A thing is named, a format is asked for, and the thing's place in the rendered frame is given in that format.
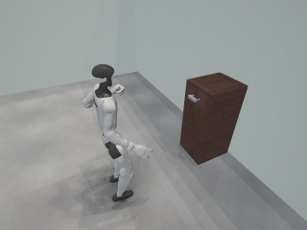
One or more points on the humanoid robot torso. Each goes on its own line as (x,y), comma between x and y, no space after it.
(100,115)

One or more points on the cabinet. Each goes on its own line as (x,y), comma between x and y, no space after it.
(207,135)

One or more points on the robot left foot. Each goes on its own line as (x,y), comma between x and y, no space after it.
(114,179)

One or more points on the drawer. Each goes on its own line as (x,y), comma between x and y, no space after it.
(203,103)

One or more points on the robot left hand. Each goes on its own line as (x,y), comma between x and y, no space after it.
(118,89)

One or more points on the robot right hand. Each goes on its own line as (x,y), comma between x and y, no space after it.
(140,151)

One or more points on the robot right upper arm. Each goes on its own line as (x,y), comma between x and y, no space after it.
(109,109)

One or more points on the robot left upper arm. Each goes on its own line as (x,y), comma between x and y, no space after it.
(88,101)

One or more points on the handle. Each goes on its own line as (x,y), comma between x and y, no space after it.
(191,97)

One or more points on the robot right forearm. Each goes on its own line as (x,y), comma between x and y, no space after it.
(118,140)

